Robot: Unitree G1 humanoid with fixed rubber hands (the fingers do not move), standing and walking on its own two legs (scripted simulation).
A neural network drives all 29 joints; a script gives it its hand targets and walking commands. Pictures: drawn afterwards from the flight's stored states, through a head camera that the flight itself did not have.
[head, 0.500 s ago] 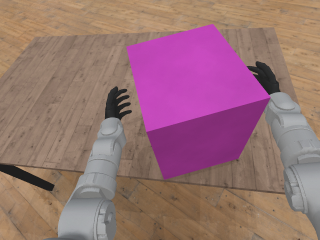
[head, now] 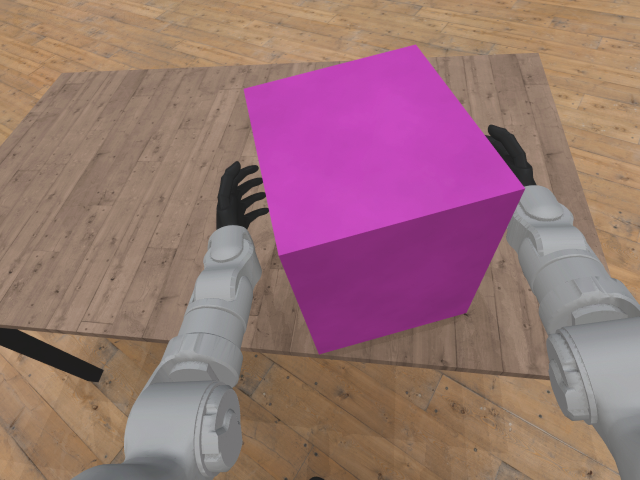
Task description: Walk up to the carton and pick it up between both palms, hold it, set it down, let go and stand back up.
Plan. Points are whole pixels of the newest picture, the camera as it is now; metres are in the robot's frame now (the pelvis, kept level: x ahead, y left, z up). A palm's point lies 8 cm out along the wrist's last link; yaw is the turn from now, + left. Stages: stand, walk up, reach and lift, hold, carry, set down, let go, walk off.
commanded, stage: reach and lift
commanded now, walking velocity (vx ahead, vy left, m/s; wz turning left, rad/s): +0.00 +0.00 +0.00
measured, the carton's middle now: (364, 210) +0.47 +0.08 +0.02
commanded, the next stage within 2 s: none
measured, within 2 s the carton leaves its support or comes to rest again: neither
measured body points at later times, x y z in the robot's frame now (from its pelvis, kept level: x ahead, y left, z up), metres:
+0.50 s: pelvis +0.00 +0.00 +0.00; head +0.09 -0.02 +0.44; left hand +0.40 +0.24 +0.06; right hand +0.51 -0.09 +0.07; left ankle +0.01 +0.16 -0.73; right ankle +0.03 -0.08 -0.73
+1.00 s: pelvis +0.02 +0.01 +0.01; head +0.08 +0.01 +0.46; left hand +0.40 +0.24 +0.06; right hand +0.49 -0.09 +0.07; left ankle +0.01 +0.16 -0.73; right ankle +0.03 -0.08 -0.73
